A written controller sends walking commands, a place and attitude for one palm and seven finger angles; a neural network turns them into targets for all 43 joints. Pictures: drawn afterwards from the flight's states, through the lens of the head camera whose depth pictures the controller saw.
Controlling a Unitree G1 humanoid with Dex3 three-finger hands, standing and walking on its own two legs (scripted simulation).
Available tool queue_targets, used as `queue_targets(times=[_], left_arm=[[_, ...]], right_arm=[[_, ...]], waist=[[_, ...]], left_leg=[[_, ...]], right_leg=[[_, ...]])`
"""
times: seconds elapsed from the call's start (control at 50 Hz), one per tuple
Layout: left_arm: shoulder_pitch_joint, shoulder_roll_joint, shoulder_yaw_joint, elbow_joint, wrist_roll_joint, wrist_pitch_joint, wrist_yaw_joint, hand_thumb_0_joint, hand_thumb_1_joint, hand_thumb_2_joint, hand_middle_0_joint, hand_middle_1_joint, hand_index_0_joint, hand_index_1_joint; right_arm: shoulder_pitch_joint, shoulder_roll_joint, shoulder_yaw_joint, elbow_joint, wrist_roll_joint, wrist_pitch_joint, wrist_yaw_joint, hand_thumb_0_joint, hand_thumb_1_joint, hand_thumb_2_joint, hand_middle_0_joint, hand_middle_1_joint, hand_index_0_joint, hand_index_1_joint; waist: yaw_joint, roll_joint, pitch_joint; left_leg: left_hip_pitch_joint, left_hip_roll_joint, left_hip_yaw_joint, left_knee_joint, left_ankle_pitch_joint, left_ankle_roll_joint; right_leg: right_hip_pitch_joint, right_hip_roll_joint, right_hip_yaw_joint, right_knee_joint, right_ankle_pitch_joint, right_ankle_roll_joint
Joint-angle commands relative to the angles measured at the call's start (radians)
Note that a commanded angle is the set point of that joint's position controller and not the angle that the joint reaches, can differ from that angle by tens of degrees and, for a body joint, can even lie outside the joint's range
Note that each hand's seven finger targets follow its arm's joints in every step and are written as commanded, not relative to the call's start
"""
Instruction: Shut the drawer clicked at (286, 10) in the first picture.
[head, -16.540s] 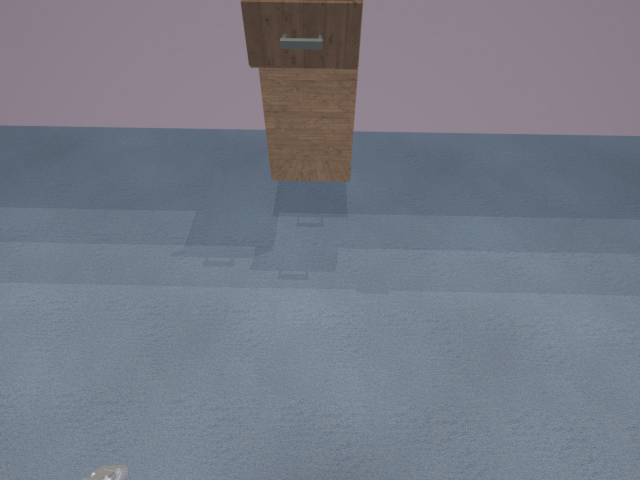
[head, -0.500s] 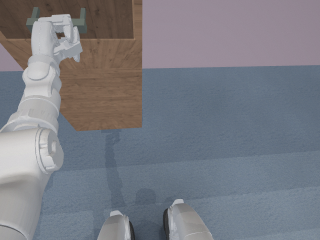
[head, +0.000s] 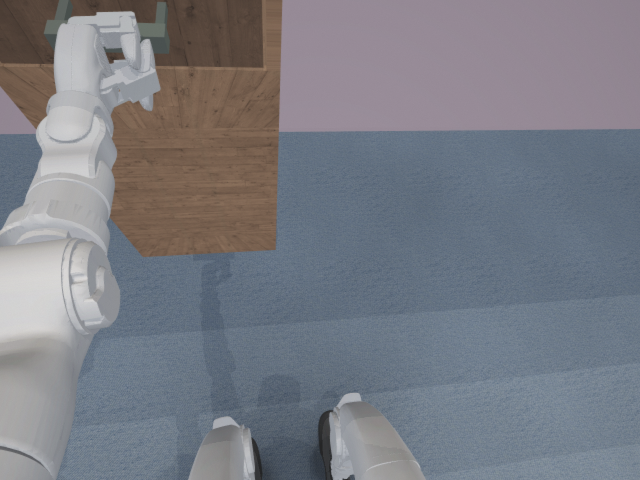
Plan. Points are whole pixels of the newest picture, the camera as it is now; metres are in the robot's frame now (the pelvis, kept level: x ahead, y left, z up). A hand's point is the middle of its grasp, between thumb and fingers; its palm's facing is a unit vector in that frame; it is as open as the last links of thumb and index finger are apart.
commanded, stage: pull the fist back off the drawer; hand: left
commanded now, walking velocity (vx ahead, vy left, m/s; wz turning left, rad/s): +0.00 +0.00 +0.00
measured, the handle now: (112, 23) +0.65 +0.15 +0.10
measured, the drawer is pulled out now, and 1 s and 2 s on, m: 0.00 0.00 0.00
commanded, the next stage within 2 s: draw the hand back to the body in 0.46 s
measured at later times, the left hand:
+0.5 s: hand (150, 91) +0.55 +0.11 +0.10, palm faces -0.04 -1.00 -0.03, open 3.2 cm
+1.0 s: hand (69, 160) +0.42 +0.16 +0.15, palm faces -0.03 -1.00 -0.04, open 3.3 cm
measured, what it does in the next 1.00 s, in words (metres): rises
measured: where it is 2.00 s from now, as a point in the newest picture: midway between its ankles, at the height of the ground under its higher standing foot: outside the picture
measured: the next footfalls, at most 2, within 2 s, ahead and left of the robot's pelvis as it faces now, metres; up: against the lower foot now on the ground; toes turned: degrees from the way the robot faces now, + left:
none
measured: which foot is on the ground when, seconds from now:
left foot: down 0.00-1.00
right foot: down 0.00-1.00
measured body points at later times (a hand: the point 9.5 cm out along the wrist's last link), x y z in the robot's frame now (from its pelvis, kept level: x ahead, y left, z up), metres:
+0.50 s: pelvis +0.04 +0.00 +0.02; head +0.16 -0.01 +0.46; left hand +0.54 +0.17 +0.10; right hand +0.03 -0.26 -0.10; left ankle +0.02 +0.10 -0.66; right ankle +0.04 -0.12 -0.66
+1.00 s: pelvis +0.06 -0.01 +0.05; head +0.09 -0.02 +0.50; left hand +0.42 +0.22 +0.15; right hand +0.19 -0.26 -0.05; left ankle +0.02 +0.10 -0.66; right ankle +0.04 -0.12 -0.66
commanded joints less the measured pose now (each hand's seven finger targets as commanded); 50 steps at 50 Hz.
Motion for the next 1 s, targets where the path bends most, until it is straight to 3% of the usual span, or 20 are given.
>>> queue_targets(times=[0.0, 0.06, 0.08, 0.12, 0.18, 0.22, 0.26, 0.3, 0.32, 0.36, 0.42, 0.44, 0.48, 0.54, 0.56, 0.64, 0.72, 0.78, 0.84, 0.98], left_arm=[[-0.562, 0.183, 0.053, -0.262, -0.028, -0.065, 0.019, 0.000, 0.900, 0.900, -1.400, -1.600, -1.400, -1.600], [-0.485, 0.185, 0.069, -0.267, -0.035, -0.064, 0.010, 0.000, 0.900, 0.900, -1.400, -1.600, -1.400, -1.600], [-0.488, 0.164, 0.051, -0.298, -0.039, -0.068, 0.008, 0.000, 0.900, 0.900, -1.400, -1.600, -1.400, -1.600], [-0.424, 0.180, 0.080, -0.320, -0.042, -0.072, 0.010, 0.000, 0.900, 0.900, -1.400, -1.600, -1.400, -1.600], [-0.338, 0.124, 0.054, -0.341, -0.049, -0.075, 0.008, 0.000, 0.900, 0.900, -1.400, -1.600, -1.400, -1.600], [-0.285, 0.149, 0.080, -0.361, -0.050, -0.078, 0.011, 0.000, 0.900, 0.900, -1.400, -1.600, -1.400, -1.600], [-0.247, 0.130, 0.075, -0.426, -0.054, -0.095, 0.010, 0.000, 0.900, 0.900, -1.400, -1.600, -1.400, -1.600], [-0.145, 0.133, 0.100, -0.447, -0.067, -0.098, 0.009, 0.000, 0.900, 0.900, -1.400, -1.600, -1.400, -1.600], [-0.112, 0.108, 0.083, -0.464, -0.073, -0.099, 0.003, 0.000, 0.900, 0.900, -1.400, -1.600, -1.400, -1.600], [-0.095, 0.049, 0.036, -0.484, -0.079, -0.097, -0.007, 0.000, 0.900, 0.900, -1.400, -1.600, -1.400, -1.600], [-0.125, 0.040, 0.036, -0.504, -0.096, -0.101, -0.002, 0.000, 0.900, 0.900, -1.400, -1.600, -1.400, -1.600], [-0.147, 0.055, 0.042, -0.534, -0.096, -0.112, 0.002, 0.000, 0.900, 0.900, -1.400, -1.600, -1.400, -1.600], [-0.122, 0.001, 0.010, -0.566, -0.097, -0.125, 0.005, 0.000, 0.900, 0.900, -1.400, -1.600, -1.400, -1.600], [-0.034, -0.004, 0.018, -0.518, -0.105, -0.117, 0.000, 0.000, 0.900, 0.900, -1.400, -1.600, -1.400, -1.600], [0.021, 0.026, 0.043, -0.554, -0.106, -0.114, -0.004, 0.000, 0.900, 0.900, -1.400, -1.600, -1.400, -1.600], [0.263, 0.012, 0.040, -0.770, -0.147, -0.078, -0.034, 0.000, 0.900, 0.900, -1.400, -1.600, -1.400, -1.600], [0.439, -0.024, 0.024, -0.910, -0.198, -0.014, -0.053, 0.000, 0.900, 0.900, -1.400, -1.600, -1.400, -1.600], [0.480, -0.030, 0.007, -0.985, -0.213, 0.014, -0.067, 0.000, 0.900, 0.900, -1.400, -1.600, -1.400, -1.600], [0.475, -0.061, -0.039, -1.088, -0.229, 0.024, -0.092, 0.000, 0.900, 0.900, -1.400, -1.600, -1.400, -1.600], [0.650, -0.078, -0.049, -1.183, -0.271, 0.086, -0.146, 0.000, 0.900, 0.900, -1.400, -1.600, -1.400, -1.600]], right_arm=[[0.212, -0.184, -0.066, -0.032, 0.003, 0.001, -0.008, 0.000, -0.900, -0.900, 0.200, 0.300, 0.200, 0.300], [0.211, -0.182, -0.067, -0.044, 0.007, 0.010, -0.005, 0.000, -0.900, -0.900, 0.200, 0.300, 0.200, 0.300], [0.202, -0.179, -0.070, -0.050, 0.008, 0.013, -0.004, 0.000, -0.900, -0.900, 0.200, 0.300, 0.200, 0.300], [0.206, -0.177, -0.074, -0.056, 0.010, 0.020, -0.002, 0.000, -0.900, -0.900, 0.200, 0.300, 0.200, 0.300], [0.193, -0.171, -0.080, -0.067, 0.014, 0.032, 0.005, 0.000, -0.900, -0.900, 0.200, 0.300, 0.200, 0.300], [0.189, -0.169, -0.083, -0.075, 0.018, 0.039, 0.005, 0.000, -0.900, -0.900, 0.200, 0.300, 0.200, 0.300], [0.182, -0.161, -0.088, -0.086, 0.020, 0.044, 0.005, 0.000, -0.900, -0.900, 0.200, 0.300, 0.200, 0.300], [0.175, -0.157, -0.094, -0.096, 0.024, 0.052, 0.008, 0.000, -0.900, -0.900, 0.200, 0.300, 0.200, 0.300], [0.165, -0.151, -0.095, -0.102, 0.029, 0.056, 0.007, 0.000, -0.900, -0.900, 0.200, 0.300, 0.200, 0.300], [0.153, -0.142, -0.096, -0.101, 0.036, 0.062, 0.007, 0.000, -0.900, -0.900, 0.200, 0.300, 0.200, 0.300], [0.145, -0.143, -0.104, -0.083, 0.041, 0.063, 0.002, 0.000, -0.900, -0.900, 0.200, 0.300, 0.200, 0.300], [0.145, -0.142, -0.105, -0.079, 0.041, 0.061, -0.001, 0.000, -0.900, -0.900, 0.200, 0.300, 0.200, 0.300], [0.137, -0.130, -0.107, -0.074, 0.040, 0.056, 0.001, 0.000, -0.900, -0.900, 0.200, 0.300, 0.200, 0.300], [0.132, -0.131, -0.110, -0.068, 0.042, 0.058, 0.001, 0.000, -0.900, -0.900, 0.200, 0.300, 0.200, 0.300], [0.125, -0.133, -0.114, -0.079, 0.048, 0.060, 0.002, 0.000, -0.900, -0.900, 0.200, 0.300, 0.200, 0.300], [0.068, -0.115, -0.116, -0.152, 0.068, 0.056, 0.002, 0.000, -0.900, -0.900, 0.200, 0.300, 0.200, 0.300], [0.002, -0.107, -0.111, -0.187, 0.090, 0.039, -0.005, 0.000, -0.900, -0.900, 0.200, 0.300, 0.200, 0.300], [-0.045, -0.107, -0.104, -0.191, 0.100, 0.029, -0.022, 0.000, -0.900, -0.900, 0.200, 0.300, 0.200, 0.300], [-0.089, -0.100, -0.098, -0.195, 0.106, 0.004, -0.039, 0.000, -0.900, -0.900, 0.200, 0.300, 0.200, 0.300], [-0.190, -0.094, -0.081, -0.210, 0.116, -0.057, -0.062, 0.000, -0.900, -0.900, 0.200, 0.300, 0.200, 0.300]], waist=[[-0.054, 0.127, -0.497], [-0.031, 0.101, -0.494], [-0.033, 0.124, -0.498], [-0.006, 0.090, -0.519], [0.011, 0.101, -0.502], [0.032, 0.061, -0.501], [0.050, 0.084, -0.539], [0.076, 0.048, -0.546], [0.077, 0.023, -0.538], [0.071, 0.061, -0.500], [0.060, 0.015, -0.469], [0.067, 0.049, -0.479], [0.073, 0.090, -0.519], [0.080, 0.003, -0.482], [0.103, 0.017, -0.509], [0.172, 0.038, -0.593], [0.185, -0.063, -0.475], [0.179, -0.039, -0.383], [0.170, 0.000, -0.360], [0.203, 0.005, -0.278]], left_leg=[[0.403, -0.021, -0.088, -0.146, 0.160, 0.002], [0.407, -0.020, -0.082, -0.154, 0.188, 0.002], [0.420, -0.020, -0.078, -0.157, 0.189, 0.001], [0.431, -0.019, -0.076, -0.165, 0.223, 0.001], [0.472, -0.017, -0.068, -0.177, 0.261, -0.005], [0.438, -0.023, -0.052, -0.185, 0.263, -0.001], [0.483, -0.024, -0.045, -0.188, 0.333, -0.004], [0.481, -0.027, -0.032, -0.194, 0.378, -0.004], [0.474, -0.028, -0.023, -0.199, 0.385, -0.002], [0.508, -0.024, -0.022, -0.204, 0.421, -0.005], [0.505, -0.025, -0.019, -0.208, 0.410, -0.002], [0.528, -0.025, -0.021, -0.206, 0.434, -0.005], [0.598, -0.023, -0.029, -0.200, 0.527, -0.011], [0.554, -0.026, -0.018, -0.203, 0.537, -0.006], [0.562, -0.026, -0.015, -0.211, 0.567, -0.007], [0.616, -0.030, 0.010, -0.249, 0.685, -0.001], [0.570, -0.035, 0.040, -0.313, 0.576, 0.008], [0.601, -0.038, 0.043, -0.347, 0.513, 0.007], [0.666, -0.040, 0.033, -0.366, 0.486, 0.006], [0.730, -0.041, 0.005, -0.429, 0.437, -0.001]], right_leg=[[0.170, 0.056, 0.064, -0.135, 0.055, -0.014], [0.199, 0.059, 0.064, -0.137, 0.078, -0.015], [0.198, 0.057, 0.065, -0.140, 0.081, -0.013], [0.241, 0.059, 0.063, -0.139, 0.109, -0.015], [0.236, 0.061, 0.058, -0.145, 0.138, -0.015], [0.303, 0.061, 0.067, -0.149, 0.167, -0.015], [0.336, 0.061, 0.067, -0.141, 0.238, -0.017], [0.398, 0.062, 0.071, -0.144, 0.303, -0.017], [0.422, 0.062, 0.074, -0.148, 0.329, -0.015], [0.396, 0.062, 0.070, -0.151, 0.352, -0.016], [0.405, 0.061, 0.075, -0.162, 0.361, -0.010], [0.405, 0.059, 0.077, -0.155, 0.373, -0.013], [0.397, 0.056, 0.072, -0.148, 0.413, -0.014], [0.442, 0.056, 0.075, -0.152, 0.464, -0.012], [0.477, 0.053, 0.078, -0.151, 0.488, -0.011], [0.653, 0.041, 0.092, -0.170, 0.652, -0.015], [0.762, 0.033, 0.088, -0.223, 0.704, -0.007], [0.745, 0.033, 0.085, -0.262, 0.636, -0.004], [0.730, 0.032, 0.083, -0.290, 0.575, -0.007], [0.746, 0.023, 0.063, -0.340, 0.482, -0.015]])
